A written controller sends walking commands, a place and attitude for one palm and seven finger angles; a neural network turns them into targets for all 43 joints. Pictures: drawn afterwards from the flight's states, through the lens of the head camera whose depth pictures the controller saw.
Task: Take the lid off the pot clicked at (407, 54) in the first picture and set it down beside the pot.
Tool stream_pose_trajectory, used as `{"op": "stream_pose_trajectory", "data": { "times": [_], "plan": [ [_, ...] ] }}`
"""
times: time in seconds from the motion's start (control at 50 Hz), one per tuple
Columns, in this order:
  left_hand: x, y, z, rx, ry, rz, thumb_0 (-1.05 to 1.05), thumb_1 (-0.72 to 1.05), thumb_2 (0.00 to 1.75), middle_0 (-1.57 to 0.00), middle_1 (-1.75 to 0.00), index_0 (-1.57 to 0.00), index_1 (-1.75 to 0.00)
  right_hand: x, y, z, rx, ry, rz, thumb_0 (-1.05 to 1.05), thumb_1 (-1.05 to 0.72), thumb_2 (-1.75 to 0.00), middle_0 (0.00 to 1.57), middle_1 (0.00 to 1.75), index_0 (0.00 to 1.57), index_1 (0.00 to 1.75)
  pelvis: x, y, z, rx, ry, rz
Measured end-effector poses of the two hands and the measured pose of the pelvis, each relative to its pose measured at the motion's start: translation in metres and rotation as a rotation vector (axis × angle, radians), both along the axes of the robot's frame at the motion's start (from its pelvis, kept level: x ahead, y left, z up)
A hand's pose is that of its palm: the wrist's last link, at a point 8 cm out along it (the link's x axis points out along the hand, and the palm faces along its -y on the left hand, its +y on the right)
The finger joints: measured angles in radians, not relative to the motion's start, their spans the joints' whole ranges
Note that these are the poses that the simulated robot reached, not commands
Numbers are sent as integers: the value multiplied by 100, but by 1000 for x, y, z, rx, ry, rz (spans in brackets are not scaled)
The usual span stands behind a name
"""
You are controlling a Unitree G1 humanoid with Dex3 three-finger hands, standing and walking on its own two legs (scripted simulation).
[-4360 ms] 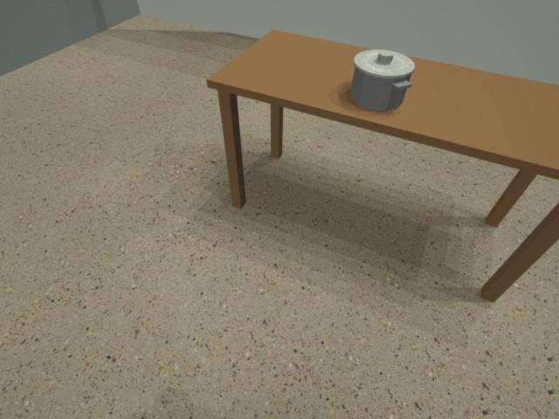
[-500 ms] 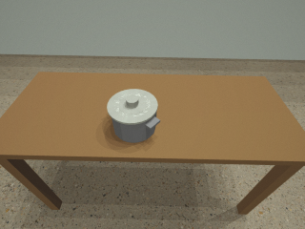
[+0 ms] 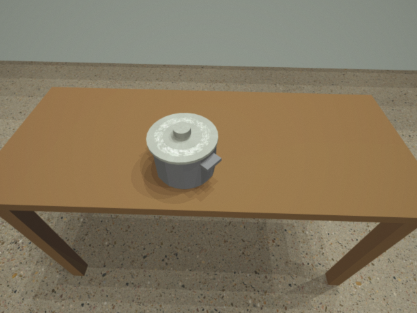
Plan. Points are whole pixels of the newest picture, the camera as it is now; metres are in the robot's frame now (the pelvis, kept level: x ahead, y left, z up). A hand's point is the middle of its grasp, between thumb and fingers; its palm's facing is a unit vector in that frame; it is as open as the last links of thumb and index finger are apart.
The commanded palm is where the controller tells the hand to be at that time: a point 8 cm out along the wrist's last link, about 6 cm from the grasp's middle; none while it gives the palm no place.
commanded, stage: look again from close up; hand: left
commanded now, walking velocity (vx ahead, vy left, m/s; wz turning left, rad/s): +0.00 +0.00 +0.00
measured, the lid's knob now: (181, 130) +0.53 +0.11 +0.04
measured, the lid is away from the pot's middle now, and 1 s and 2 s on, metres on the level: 0.00 0.00 0.00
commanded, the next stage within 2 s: shuffle to correct the standing spot in 0.92 s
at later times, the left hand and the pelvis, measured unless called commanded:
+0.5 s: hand out of the picture -0.02 +0.24 -0.19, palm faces +0.03 -0.98 -0.18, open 7.4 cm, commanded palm none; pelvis -0.02 +0.06 +0.00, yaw +0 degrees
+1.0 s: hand out of the picture -0.05 +0.22 -0.18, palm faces +0.04 -0.99 -0.14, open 7.4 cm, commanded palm none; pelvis -0.01 +0.06 +0.00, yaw +0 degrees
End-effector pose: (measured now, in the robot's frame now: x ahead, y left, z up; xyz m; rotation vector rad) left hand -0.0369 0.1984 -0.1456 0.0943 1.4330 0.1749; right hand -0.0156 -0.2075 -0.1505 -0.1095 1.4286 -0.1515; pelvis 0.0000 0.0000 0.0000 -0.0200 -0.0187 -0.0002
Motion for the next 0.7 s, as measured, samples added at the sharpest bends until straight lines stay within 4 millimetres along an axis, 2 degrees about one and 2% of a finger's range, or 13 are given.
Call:
{"op": "stream_pose_trajectory", "data": {
  "times": [0.12,0.28,0.48,0.7],
  "plan": [
    [-2,23,-11,-8,-12,-9,0,90,90,-20,-30,-20,-30,22,-2,7,-57,-103,-3,2,-93,-90,20,30,20,30,-2,16,-5,0,-16,7],
    [13,58,-14,-1,-85,-26,0,91,90,-20,-30,-20,-30,37,17,16,-83,-176,35,1,-93,-90,20,30,20,30,-8,40,-5,-6,-24,8],
    [11,86,-10,13,-88,-46,0,91,90,-20,-30,-20,-30,26,36,20,-78,-158,43,1,-93,-90,20,30,20,30,-16,59,-2,0,-14,7],
    [-8,90,-8,6,-33,-39,0,91,90,-20,-30,-20,-30,10,45,19,-63,-102,35,1,-92,-90,20,30,21,30,-17,65,-1,4,-6,10]
  ]
}}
